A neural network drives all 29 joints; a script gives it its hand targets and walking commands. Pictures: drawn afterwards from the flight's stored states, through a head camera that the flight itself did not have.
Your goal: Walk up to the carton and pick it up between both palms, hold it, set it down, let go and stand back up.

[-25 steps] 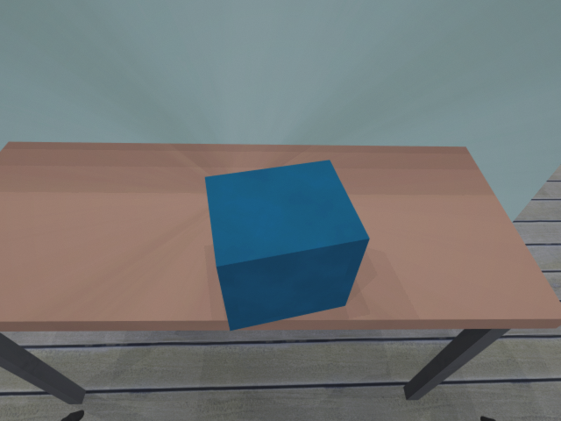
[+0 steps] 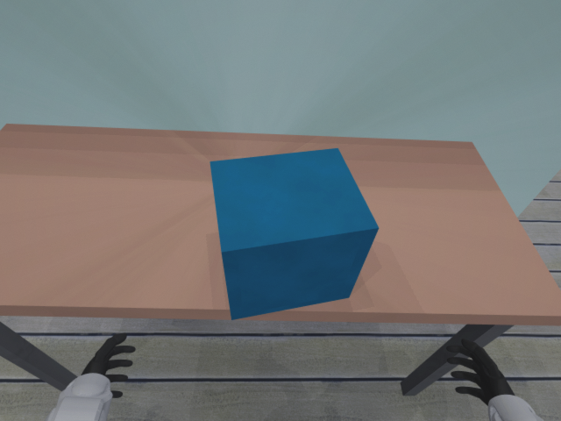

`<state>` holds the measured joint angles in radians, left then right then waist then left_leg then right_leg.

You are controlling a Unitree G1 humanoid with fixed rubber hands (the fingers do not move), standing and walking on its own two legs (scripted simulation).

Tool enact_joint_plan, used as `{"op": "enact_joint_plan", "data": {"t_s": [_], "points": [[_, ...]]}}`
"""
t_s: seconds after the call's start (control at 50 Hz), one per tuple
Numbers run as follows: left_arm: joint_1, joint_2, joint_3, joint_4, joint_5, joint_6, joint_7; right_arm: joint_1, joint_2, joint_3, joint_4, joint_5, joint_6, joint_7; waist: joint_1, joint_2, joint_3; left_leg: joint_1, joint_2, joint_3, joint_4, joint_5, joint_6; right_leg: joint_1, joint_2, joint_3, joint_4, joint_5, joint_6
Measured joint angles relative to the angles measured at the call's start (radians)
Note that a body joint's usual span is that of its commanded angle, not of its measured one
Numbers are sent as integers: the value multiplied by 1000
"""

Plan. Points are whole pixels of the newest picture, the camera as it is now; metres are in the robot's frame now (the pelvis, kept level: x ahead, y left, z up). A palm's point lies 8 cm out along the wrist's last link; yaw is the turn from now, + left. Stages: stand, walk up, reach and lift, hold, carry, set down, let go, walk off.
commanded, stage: reach and lift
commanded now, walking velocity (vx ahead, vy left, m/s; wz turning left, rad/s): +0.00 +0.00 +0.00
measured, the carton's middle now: (284, 234) +0.39 -0.02 +0.03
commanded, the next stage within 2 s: none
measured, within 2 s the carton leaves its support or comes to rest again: neither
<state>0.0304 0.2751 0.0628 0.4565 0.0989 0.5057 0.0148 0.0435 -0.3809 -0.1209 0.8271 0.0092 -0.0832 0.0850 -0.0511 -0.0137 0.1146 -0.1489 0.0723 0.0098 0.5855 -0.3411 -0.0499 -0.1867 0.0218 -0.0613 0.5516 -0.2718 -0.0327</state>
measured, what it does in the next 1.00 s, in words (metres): stands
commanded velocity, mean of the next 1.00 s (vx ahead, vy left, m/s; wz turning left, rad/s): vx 0.00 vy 0.00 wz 0.00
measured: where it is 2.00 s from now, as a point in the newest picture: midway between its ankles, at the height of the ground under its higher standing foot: outside the picture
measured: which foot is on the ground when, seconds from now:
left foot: down 0.00-1.00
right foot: down 0.00-1.00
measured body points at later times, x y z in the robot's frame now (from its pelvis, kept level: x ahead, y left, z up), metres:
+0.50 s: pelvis +0.00 +0.00 +0.01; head -0.01 +0.00 +0.46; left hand +0.19 +0.23 -0.04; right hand +0.14 -0.29 -0.04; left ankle -0.01 +0.14 -0.73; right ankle +0.02 -0.10 -0.73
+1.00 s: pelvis +0.02 +0.00 +0.02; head +0.01 +0.01 +0.47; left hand +0.21 +0.19 -0.01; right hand +0.18 -0.28 +0.00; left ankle -0.01 +0.14 -0.73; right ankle +0.02 -0.10 -0.73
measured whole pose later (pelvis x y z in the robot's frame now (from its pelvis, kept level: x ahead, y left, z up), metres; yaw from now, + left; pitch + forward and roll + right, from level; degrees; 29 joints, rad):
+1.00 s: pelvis +0.02 +0.00 +0.02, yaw -3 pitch -3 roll +0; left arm 0.38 0.05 -0.03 0.07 0.04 0.12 0.18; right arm 0.35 -0.38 -0.06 0.39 0.22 -0.16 0.19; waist 0.02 -0.02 0.02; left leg 0.00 0.06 0.07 0.26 -0.21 -0.04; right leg -0.09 0.03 0.00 0.28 -0.15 -0.03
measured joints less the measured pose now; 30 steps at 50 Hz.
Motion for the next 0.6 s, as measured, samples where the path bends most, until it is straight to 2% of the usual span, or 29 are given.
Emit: {"op": "enact_joint_plan", "data": {"t_s": [0.08, 0.3, 0.42, 0.6], "points": [[62, -9, 13, -16, 3, -16, 8, 65, -23, 10, -38, 3, 7, 14, 0, -2, -37, 65, -6, 1, -55, 13, 3, 56, -5, 0, -33, 0, 2], [124, -28, 17, -92, -63, -61, 33, 162, 23, 5, -237, 13, 85, 43, 12, 1, -20, 116, -17, 22, -182, 94, 4, 82, -9, 21, -120, 65, 0], [163, -71, 11, -159, -85, -119, 61, 214, 50, 11, -333, 14, 79, 52, 23, 2, -32, 107, -17, 42, -218, 117, 7, 60, -5, 41, -147, 92, 2], [229, -110, -9, -232, -91, -190, 98, 252, 41, 11, -405, 58, 62, 71, 42, -5, -59, 130, -16, 54, -270, 136, 7, 77, 0, 54, -196, 114, 2]]}}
